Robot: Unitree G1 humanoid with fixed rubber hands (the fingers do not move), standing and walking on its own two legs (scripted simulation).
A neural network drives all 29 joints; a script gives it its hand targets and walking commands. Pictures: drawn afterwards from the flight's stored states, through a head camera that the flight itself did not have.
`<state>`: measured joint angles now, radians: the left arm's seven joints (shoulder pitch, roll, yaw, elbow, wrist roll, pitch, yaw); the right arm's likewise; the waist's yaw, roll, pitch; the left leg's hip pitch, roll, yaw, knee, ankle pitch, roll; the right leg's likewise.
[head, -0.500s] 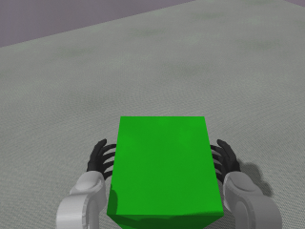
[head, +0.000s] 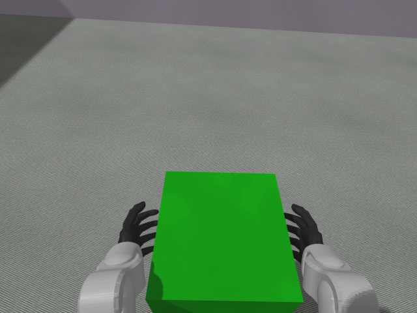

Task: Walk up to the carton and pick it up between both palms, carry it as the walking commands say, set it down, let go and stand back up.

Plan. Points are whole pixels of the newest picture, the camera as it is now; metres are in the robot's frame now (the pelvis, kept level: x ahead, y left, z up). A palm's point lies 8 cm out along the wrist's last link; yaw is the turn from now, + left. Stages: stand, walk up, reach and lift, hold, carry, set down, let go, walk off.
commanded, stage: carry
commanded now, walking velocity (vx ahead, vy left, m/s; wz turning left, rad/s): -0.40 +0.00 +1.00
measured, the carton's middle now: (218, 257) +0.25 +0.01 -0.01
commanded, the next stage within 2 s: none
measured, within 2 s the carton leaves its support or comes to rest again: neither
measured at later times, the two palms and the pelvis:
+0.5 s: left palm out of the picture +0.03 +0.22 +0.12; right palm out of the picture +0.11 -0.06 +0.12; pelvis -0.16 +0.02 +0.02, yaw +15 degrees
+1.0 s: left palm out of the picture -0.06 +0.25 +0.11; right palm out of the picture +0.00 -0.04 +0.10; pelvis -0.25 +0.05 +0.02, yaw +15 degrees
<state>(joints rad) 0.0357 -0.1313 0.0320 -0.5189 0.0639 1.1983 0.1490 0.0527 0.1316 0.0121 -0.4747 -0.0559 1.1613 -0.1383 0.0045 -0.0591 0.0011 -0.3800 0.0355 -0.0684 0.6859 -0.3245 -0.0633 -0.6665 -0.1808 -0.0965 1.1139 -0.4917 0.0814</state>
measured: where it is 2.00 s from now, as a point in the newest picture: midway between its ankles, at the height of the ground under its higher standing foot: outside the picture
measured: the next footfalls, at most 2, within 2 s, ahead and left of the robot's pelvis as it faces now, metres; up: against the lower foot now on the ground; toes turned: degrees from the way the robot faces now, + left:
right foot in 0.20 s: -0.05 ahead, -0.10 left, +0.00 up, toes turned +4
left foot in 0.54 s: -0.22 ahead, +0.16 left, +0.00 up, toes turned -2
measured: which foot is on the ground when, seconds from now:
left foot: down 0.00-0.18, up 0.20-0.52, down 0.54-1.00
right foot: up 0.00-0.18, down 0.20-0.54, up 0.56-0.90, down 0.92-1.00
